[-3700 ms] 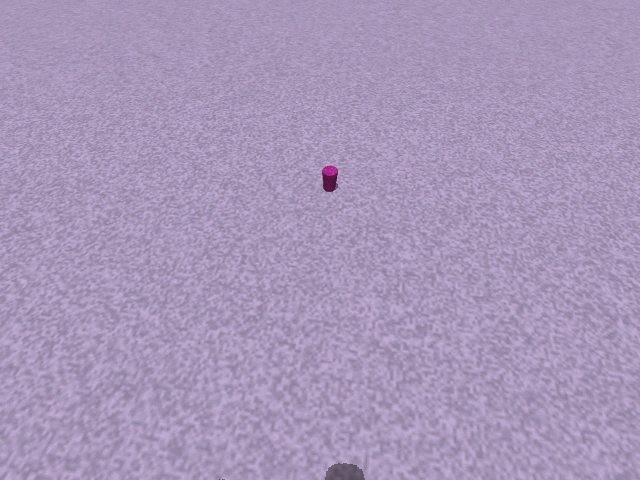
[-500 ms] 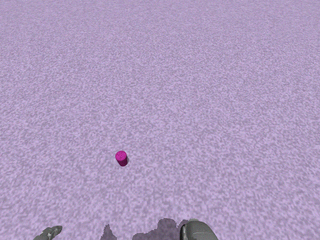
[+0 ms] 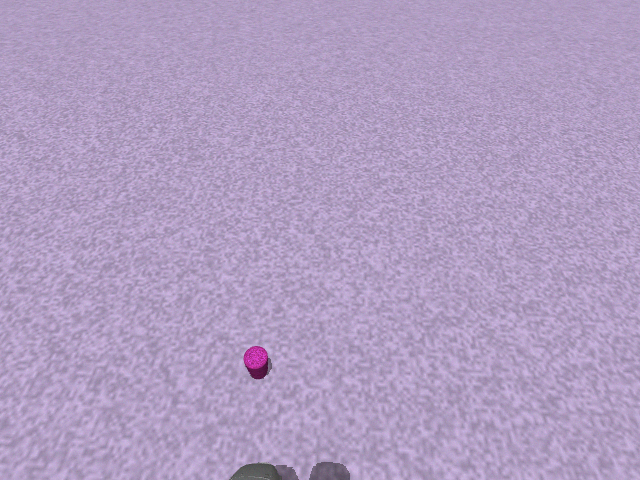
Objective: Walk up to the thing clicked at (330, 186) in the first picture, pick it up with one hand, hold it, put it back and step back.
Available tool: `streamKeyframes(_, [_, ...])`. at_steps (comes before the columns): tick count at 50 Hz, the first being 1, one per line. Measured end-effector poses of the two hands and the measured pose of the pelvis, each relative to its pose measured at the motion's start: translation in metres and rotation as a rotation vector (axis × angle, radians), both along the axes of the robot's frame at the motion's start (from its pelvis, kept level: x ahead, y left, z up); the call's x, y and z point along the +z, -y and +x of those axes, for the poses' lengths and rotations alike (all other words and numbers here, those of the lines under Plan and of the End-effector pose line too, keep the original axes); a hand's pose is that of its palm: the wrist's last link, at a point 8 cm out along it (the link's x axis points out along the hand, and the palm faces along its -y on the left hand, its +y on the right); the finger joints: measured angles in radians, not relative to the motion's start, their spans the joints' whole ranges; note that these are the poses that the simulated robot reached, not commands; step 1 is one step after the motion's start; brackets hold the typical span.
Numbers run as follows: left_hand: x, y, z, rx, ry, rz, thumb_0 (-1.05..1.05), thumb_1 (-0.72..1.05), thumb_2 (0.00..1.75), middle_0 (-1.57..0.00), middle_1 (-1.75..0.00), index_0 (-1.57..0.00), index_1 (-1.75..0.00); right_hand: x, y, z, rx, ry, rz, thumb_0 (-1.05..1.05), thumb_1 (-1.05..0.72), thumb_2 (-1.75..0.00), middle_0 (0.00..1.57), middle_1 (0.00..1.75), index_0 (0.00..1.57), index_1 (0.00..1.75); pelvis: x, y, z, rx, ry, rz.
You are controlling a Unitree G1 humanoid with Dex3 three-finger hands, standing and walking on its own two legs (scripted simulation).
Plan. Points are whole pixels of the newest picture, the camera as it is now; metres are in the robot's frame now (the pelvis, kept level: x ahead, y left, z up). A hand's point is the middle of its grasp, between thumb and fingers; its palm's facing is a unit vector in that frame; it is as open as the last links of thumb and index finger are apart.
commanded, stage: walk up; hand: left
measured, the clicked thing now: (257, 364) +0.52 +0.23 -0.71
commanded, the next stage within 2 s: stand in 1.82 s
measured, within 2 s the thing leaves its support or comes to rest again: neither
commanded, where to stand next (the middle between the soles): +0.14 -0.01 m, yaw -1 degrees
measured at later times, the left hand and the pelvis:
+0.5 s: hand out of the picture +0.12 +0.26 -0.14, palm faces -0.07 -0.91 -0.40, open 7.4 cm; pelvis +0.05 -0.01 +0.00, yaw -2 degrees
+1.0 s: hand (169, 443) +0.17 +0.24 -0.14, palm faces -0.06 -0.95 -0.30, open 7.4 cm; pelvis +0.07 +0.00 +0.02, yaw -2 degrees
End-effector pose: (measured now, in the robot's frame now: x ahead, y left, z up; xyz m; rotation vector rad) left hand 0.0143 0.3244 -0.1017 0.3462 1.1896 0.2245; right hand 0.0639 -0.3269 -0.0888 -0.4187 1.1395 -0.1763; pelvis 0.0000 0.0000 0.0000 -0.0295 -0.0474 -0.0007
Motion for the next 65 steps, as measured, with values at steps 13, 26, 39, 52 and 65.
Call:
streamKeyframes(13, [-0.015, -0.003, 0.078, -0.055, -0.033, -0.05, 0.0, 0.9, 0.9, -0.21, -0.3, -0.21, -0.3, 0.014, -0.034, 0.035, -0.039, 0.032, -0.007, 0.01, -0.9, -0.9, 0.21, 0.3, 0.2, 0.3, 0.008, -0.017, 0.038, -0.024, 0.0, 0.017])
streamKeyframes(26, [0.002, 0.025, 0.108, -0.064, -0.006, 0.024, 0.0, 0.9, 0.9, -0.21, -0.3, -0.21, -0.3, -0.034, -0.02, 0.056, -0.088, 0.016, 0.098, 0.01, -0.91, -0.9, 0.2, 0.3, 0.2, 0.3, -0.002, 0.005, 0.048, -0.04, 0.01, 0.04])
streamKeyframes(39, [0.005, 0.046, 0.157, -0.082, 0.067, -0.057, 0.0, 0.9, 0.9, -0.21, -0.3, -0.21, -0.3, -0.018, -0.019, 0.034, -0.108, -0.089, 0.081, 0.01, -0.91, -0.9, 0.21, 0.3, 0.2, 0.3, 0.014, 0.007, 0.056, -0.035, 0.0, 0.038])
streamKeyframes(52, [-0.001, 0.041, 0.152, -0.047, -0.01, -0.078, 0.0, 0.9, 0.9, -0.21, -0.3, -0.21, -0.3, -0.002, -0.012, 0.052, -0.126, -0.089, 0.033, 0.01, -0.91, -0.9, 0.2, 0.3, 0.2, 0.3, 0.021, 0.003, 0.067, -0.032, -0.006, 0.03])
streamKeyframes(65, [0.004, 0.03, 0.132, 0.004, -0.061, -0.048, 0.0, 0.9, 0.9, -0.21, -0.3, -0.21, -0.3, -0.008, -0.029, 0.088, -0.092, -0.045, 0.084, 0.01, -0.91, -0.9, 0.2, 0.3, 0.2, 0.3, 0.024, 0.001, 0.074, -0.026, -0.004, 0.029])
